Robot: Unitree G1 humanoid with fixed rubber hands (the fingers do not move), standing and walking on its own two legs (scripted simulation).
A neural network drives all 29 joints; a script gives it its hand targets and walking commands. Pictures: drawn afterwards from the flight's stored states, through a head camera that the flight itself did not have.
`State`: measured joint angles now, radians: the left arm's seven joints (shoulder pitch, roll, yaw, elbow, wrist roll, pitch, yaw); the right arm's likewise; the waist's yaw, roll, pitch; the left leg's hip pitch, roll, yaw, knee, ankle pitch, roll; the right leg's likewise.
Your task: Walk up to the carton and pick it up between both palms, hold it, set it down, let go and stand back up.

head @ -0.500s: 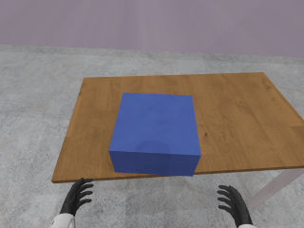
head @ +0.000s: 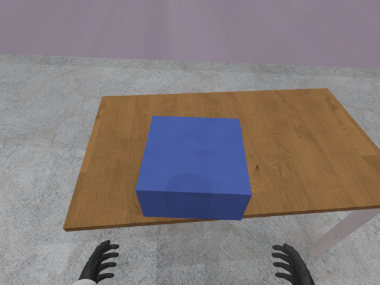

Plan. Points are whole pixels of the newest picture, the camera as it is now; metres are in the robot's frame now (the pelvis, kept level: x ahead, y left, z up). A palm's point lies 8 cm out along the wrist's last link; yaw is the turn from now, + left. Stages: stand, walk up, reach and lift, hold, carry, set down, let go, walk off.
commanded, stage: set down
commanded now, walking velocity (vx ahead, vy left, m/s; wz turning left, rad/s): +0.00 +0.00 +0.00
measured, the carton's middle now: (194, 165) +0.45 +0.01 -0.07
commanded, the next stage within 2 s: let go in 0.14 s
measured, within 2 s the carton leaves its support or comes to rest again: neither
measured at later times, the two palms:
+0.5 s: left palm (94, 278) +0.16 +0.22 -0.08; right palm out of the picture +0.15 -0.23 -0.08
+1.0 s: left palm out of the picture +0.06 +0.28 -0.09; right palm out of the picture +0.07 -0.25 -0.10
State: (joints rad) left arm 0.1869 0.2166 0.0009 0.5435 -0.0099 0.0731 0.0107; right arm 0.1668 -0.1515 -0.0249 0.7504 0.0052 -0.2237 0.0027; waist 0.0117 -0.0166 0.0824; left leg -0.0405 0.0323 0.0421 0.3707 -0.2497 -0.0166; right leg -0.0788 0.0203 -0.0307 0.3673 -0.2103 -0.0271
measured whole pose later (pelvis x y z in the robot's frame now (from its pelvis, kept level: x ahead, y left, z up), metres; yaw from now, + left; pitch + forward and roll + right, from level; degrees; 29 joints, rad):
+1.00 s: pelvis -0.03 +0.01 +0.00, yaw +2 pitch -4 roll +0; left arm 0.30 0.27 0.02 0.70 0.02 -0.03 0.01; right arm 0.29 -0.27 -0.03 0.78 -0.01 -0.04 0.00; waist 0.00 0.01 -0.01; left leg -0.14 0.00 0.01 0.43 -0.23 0.01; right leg -0.15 -0.01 -0.06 0.41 -0.19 0.00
